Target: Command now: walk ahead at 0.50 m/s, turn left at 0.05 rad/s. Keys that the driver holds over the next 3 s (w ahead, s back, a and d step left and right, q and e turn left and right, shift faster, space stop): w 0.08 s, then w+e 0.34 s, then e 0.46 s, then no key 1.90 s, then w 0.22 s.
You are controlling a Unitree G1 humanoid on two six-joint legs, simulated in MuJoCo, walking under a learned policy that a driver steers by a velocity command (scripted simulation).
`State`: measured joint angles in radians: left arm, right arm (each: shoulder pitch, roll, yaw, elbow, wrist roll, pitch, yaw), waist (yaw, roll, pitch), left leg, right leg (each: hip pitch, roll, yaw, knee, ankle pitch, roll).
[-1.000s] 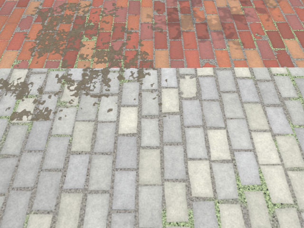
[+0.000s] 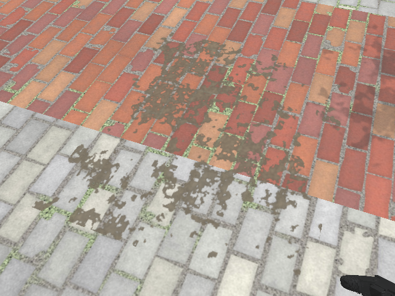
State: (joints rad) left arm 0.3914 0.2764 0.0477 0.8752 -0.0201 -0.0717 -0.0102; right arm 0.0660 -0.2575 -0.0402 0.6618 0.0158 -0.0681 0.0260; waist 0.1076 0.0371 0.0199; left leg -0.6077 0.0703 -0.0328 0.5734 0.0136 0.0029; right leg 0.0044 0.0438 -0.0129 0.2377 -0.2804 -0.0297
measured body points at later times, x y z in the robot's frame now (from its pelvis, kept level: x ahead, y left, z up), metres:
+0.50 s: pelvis +0.27 +0.03 +0.00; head +0.29 +0.02 +0.45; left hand +0.49 +0.25 -0.10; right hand +0.26 -0.25 -0.13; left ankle +0.19 +0.14 -0.74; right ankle +0.43 -0.15 -0.69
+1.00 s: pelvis +0.42 -0.02 -0.01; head +0.45 -0.04 +0.44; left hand +0.69 +0.17 -0.10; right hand +0.44 -0.33 -0.12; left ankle +0.55 +0.11 -0.71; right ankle +0.44 -0.12 -0.74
